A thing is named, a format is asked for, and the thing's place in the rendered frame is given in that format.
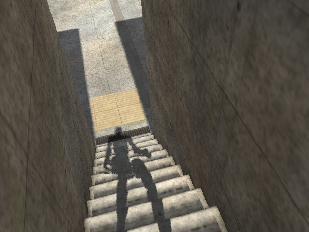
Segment stairs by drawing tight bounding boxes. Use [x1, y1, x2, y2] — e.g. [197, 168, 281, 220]
[84, 134, 239, 232]

